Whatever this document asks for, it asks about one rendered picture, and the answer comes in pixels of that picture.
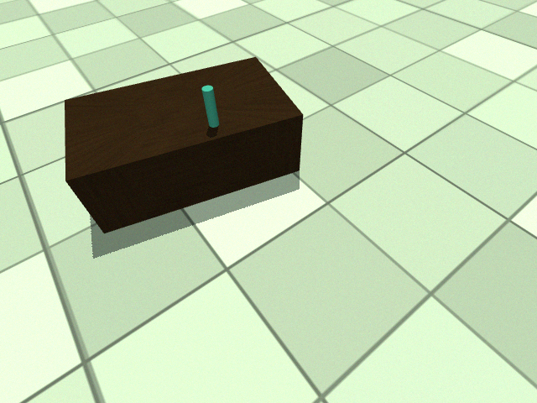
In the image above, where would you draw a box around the can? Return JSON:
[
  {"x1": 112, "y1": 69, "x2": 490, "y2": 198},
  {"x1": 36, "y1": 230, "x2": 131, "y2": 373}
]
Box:
[{"x1": 201, "y1": 86, "x2": 219, "y2": 128}]

